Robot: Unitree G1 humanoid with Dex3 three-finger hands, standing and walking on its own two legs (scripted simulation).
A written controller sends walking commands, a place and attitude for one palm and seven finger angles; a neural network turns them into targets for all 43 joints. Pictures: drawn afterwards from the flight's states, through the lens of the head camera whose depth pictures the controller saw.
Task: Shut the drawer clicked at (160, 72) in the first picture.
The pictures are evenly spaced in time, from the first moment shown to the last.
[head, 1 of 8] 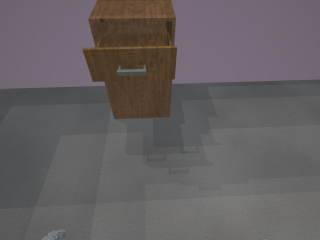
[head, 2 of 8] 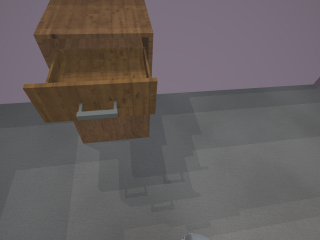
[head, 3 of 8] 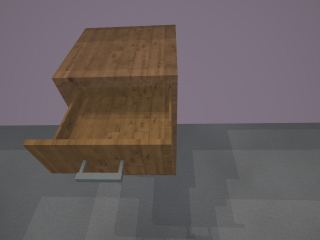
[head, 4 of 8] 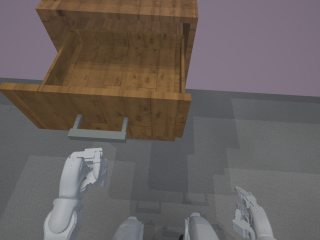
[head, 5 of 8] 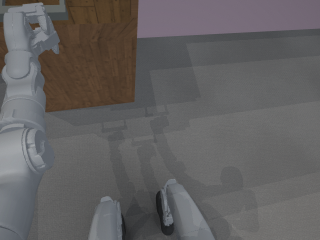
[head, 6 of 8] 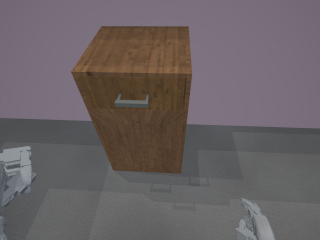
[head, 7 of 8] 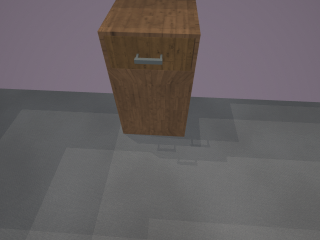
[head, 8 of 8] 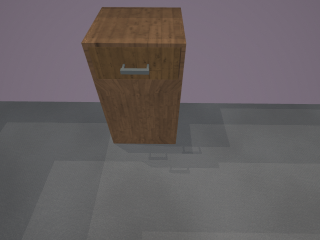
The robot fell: no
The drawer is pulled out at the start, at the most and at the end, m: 0.29 0.29 0.00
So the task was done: yes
